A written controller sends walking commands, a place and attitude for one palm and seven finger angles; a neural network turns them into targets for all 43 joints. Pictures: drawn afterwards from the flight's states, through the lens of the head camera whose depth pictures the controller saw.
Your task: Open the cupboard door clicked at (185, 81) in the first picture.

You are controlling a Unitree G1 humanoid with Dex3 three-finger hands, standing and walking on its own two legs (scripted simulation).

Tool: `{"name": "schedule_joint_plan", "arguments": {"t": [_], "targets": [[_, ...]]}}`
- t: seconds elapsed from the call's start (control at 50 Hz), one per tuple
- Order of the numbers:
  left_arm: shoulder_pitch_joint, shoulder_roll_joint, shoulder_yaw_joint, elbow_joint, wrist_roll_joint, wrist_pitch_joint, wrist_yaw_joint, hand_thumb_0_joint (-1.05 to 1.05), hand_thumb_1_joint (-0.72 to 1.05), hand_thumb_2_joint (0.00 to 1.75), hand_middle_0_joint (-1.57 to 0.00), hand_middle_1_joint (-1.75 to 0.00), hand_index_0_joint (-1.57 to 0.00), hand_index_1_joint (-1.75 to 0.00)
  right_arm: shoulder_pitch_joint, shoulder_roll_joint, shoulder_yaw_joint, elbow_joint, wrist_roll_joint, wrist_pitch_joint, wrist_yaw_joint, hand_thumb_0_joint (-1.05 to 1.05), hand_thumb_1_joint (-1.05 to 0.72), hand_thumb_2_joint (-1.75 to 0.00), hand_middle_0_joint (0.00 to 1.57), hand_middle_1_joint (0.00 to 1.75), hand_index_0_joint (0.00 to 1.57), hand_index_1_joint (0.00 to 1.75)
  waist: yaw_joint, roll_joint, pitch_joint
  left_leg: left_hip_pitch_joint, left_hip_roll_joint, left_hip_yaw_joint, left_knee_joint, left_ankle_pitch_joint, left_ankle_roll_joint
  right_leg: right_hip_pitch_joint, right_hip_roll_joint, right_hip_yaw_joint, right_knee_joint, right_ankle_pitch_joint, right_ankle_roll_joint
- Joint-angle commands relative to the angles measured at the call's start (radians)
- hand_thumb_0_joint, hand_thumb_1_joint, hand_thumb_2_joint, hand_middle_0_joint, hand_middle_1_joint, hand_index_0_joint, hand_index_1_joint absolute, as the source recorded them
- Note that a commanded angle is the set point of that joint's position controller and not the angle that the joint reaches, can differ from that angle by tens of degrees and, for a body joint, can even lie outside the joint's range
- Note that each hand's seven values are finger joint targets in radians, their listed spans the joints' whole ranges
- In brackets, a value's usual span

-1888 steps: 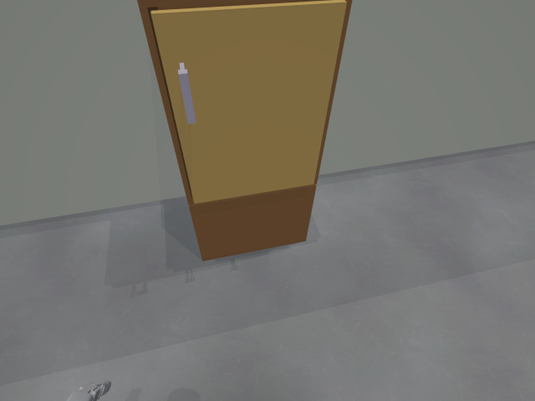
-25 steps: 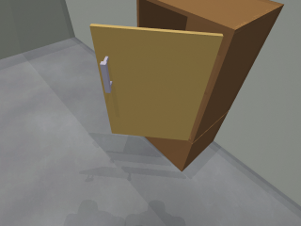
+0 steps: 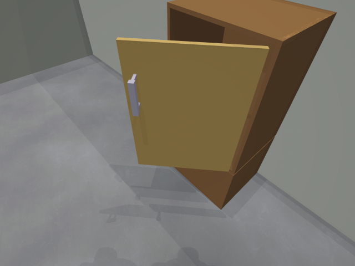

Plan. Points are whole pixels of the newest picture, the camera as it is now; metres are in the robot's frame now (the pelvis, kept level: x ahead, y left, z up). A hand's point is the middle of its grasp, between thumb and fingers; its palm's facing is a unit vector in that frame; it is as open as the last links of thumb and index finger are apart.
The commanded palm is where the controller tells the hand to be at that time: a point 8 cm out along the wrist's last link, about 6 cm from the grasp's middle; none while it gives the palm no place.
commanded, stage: shuffle to correct the standing spot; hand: left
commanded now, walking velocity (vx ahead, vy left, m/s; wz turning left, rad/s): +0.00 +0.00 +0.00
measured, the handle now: (135, 95) +0.61 +0.18 +0.06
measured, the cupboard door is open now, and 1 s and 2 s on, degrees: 42 42 42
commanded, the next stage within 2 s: come to a stop and stand still in 0.32 s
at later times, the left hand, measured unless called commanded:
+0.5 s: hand out of the picture +0.02 +0.15 -0.18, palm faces +0.05 -0.99 -0.15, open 7.3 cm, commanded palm none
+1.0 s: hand out of the picture +0.05 +0.19 -0.17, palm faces +0.00 -0.97 -0.25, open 7.3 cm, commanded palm none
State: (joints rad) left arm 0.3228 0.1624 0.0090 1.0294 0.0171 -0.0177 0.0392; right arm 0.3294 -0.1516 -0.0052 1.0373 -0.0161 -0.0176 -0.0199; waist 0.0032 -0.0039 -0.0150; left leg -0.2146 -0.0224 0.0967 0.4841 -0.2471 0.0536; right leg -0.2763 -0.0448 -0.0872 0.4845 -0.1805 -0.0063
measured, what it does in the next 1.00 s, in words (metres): stands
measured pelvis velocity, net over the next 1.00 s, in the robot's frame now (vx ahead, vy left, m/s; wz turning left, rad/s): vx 0.00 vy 0.00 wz -0.03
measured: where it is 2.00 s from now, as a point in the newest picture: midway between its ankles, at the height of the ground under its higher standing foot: outside the picture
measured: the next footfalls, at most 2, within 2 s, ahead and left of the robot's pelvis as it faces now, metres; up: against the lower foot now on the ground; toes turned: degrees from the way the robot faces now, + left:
none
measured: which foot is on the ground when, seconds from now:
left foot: down 0.00-1.00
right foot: down 0.00-1.00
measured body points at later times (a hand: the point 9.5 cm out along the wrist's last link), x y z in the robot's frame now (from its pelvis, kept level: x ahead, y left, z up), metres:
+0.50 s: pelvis +0.05 +0.00 +0.00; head +0.05 +0.00 +0.45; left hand +0.02 +0.21 -0.17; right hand +0.03 -0.22 -0.16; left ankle +0.01 +0.08 -0.74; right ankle +0.05 -0.12 -0.74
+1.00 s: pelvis +0.00 +0.00 -0.01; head +0.00 -0.01 +0.44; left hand +0.05 +0.24 -0.15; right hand +0.05 -0.23 -0.16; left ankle +0.01 +0.08 -0.74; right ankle +0.05 -0.12 -0.74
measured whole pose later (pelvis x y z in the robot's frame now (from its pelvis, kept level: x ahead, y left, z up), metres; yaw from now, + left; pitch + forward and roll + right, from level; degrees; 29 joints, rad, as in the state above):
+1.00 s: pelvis +0.00 +0.00 -0.01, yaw -2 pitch -3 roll +0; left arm 0.25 0.18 0.00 1.01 0.02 0.01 0.04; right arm 0.25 -0.18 -0.02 0.98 -0.02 0.00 -0.03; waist 0.00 0.03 0.03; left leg -0.20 -0.01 0.13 0.55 -0.30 0.06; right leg -0.28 -0.04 -0.05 0.56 -0.23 -0.01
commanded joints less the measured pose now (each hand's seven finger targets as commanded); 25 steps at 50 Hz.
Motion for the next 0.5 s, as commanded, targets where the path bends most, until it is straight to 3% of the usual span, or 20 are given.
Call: {"name": "schedule_joint_plan", "arguments": {"t": [0.0, 0.08, 0.12, 0.18, 0.24, 0.28, 0.4, 0.44, 0.48], "targets": [[0.051, 0.076, 0.01, -0.036, 0.0, -0.013, 0.0, 0.0, 0.9, 0.9, -0.2, -0.3, -0.2, -0.3, 0.037, -0.102, -0.012, -0.036, -0.001, -0.021, -0.001, 0.0, -0.9, -0.9, 0.2, 0.3, 0.2, 0.3, -0.006, -0.005, 0.078, -0.104, 0.12, -0.156, -0.173, -0.05, -0.016, 0.068, -0.073, 0.123, -0.094, -0.008, -0.028], [0.056, 0.069, 0.005, -0.02, 0.0, -0.013, -0.002, 0.0, 0.9, 0.9, -0.2, -0.3, -0.2, -0.3, 0.027, -0.099, -0.005, -0.019, -0.001, -0.022, -0.001, 0.0, -0.9, -0.9, 0.2, 0.3, 0.2, 0.3, -0.005, 0.006, 0.063, -0.084, 0.119, -0.15, -0.179, -0.047, -0.021, 0.091, -0.074, 0.116, -0.103, -0.006, -0.025], [0.065, 0.071, 0.005, -0.014, 0.005, -0.011, -0.004, 0.0, 0.9, 0.9, -0.2, -0.3, -0.2, -0.3, 0.033, -0.098, -0.006, -0.01, -0.003, -0.016, 0.001, 0.0, -0.9, -0.9, 0.2, 0.3, 0.2, 0.3, -0.004, -0.007, 0.069, -0.091, 0.118, -0.147, -0.176, -0.161, -0.017, 0.085, -0.07, 0.114, -0.104, -0.117, -0.03], [0.072, 0.069, 0.01, -0.01, 0.01, -0.005, -0.012, 0.0, 0.9, 0.9, -0.2, -0.3, -0.2, -0.3, 0.021, -0.111, -0.011, -0.007, -0.008, -0.009, 0.003, 0.0, -0.9, -0.9, 0.2, 0.3, 0.2, 0.3, -0.003, 0.03, 0.124, -0.128, 0.122, -0.161, -0.197, -0.309, -0.01, 0.031, -0.06, 0.112, -0.095, -0.24, -0.036], [0.086, 0.058, 0.014, -0.01, 0.014, -0.004, -0.017, 0.0, 0.9, 0.9, -0.2, -0.3, -0.2, -0.3, 0.018, -0.118, -0.017, -0.009, -0.007, -0.009, 0.003, 0.0, -0.9, -0.9, 0.2, 0.3, 0.2, 0.3, 0.001, 0.064, 0.162, -0.152, 0.145, -0.184, -0.229, -0.37, 0.005, 0.015, -0.037, 0.083, -0.054, -0.227, -0.038], [0.098, 0.046, 0.015, -0.007, 0.014, -0.009, -0.02, 0.0, 0.9, 0.9, -0.2, -0.3, -0.2, -0.3, 0.025, -0.116, -0.021, -0.007, -0.006, -0.015, 0.001, 0.0, -0.9, -0.9, 0.2, 0.3, 0.2, 0.3, 0.002, 0.053, 0.173, -0.152, 0.154, -0.194, -0.231, -0.356, 0.014, 0.017, -0.029, 0.075, -0.032, -0.189, -0.043], [0.134, 0.032, 0.02, 0.008, 0.012, -0.023, -0.022, 0.0, 0.9, 0.9, -0.2, -0.3, -0.2, -0.3, 0.052, -0.098, -0.021, 0.009, 0.001, -0.036, -0.005, 0.0, -0.9, -0.9, 0.2, 0.3, 0.2, 0.3, 0.003, 0.017, 0.135, -0.084, 0.154, -0.157, -0.15, -0.136, 0.027, 0.044, -0.036, 0.077, 0.004, -0.044, -0.056], [0.149, 0.031, 0.021, 0.021, 0.01, -0.028, -0.015, 0.0, 0.9, 0.9, -0.2, -0.3, -0.2, -0.3, 0.059, -0.077, -0.014, 0.018, 0.004, -0.042, -0.011, 0.0, -0.9, -0.9, 0.2, 0.3, 0.2, 0.3, 0.005, -0.024, 0.102, -0.054, 0.124, -0.098, -0.061, 0.118, 0.011, 0.088, -0.058, 0.103, 0.01, 0.155, -0.058], [0.174, 0.045, 0.021, 0.038, 0.004, -0.031, -0.004, 0.0, 0.9, 0.9, -0.2, -0.3, -0.2, -0.3, 0.076, -0.055, -0.006, 0.032, 0.006, -0.045, -0.021, 0.0, -0.9, -0.9, 0.2, 0.3, 0.2, 0.3, 0.002, -0.064, 0.038, -0.024, 0.104, -0.061, 0.008, 0.268, -0.016, 0.155, -0.097, 0.132, 0.023, 0.45, -0.058]]}}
